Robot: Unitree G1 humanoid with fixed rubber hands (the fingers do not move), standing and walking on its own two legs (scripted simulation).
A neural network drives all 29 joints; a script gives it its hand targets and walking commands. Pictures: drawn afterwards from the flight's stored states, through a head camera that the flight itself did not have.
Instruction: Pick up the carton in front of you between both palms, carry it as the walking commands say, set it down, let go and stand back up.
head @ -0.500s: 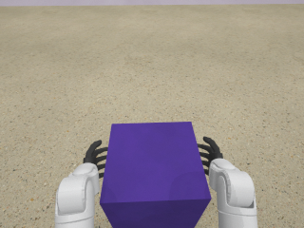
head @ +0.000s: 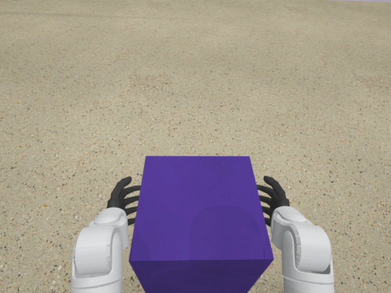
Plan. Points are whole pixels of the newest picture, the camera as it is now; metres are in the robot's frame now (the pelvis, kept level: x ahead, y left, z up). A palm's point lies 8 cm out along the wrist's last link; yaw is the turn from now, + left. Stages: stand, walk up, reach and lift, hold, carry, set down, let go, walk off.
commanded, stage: carry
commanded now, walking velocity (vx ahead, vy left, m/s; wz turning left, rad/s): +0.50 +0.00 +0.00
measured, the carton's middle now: (197, 230) +0.27 -0.01 -0.01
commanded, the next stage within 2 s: none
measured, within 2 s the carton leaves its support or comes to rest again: neither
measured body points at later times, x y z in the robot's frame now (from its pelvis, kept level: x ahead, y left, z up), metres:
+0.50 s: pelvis +0.32 -0.06 +0.00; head +0.34 -0.07 +0.45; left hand +0.59 +0.11 +0.07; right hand +0.61 -0.19 +0.06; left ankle +0.36 +0.10 -0.68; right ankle +0.31 -0.13 -0.75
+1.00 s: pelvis +0.65 +0.01 +0.00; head +0.67 +0.03 +0.45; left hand +0.93 +0.16 +0.05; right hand +0.92 -0.15 +0.06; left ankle +0.63 +0.08 -0.75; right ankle +0.69 -0.15 -0.68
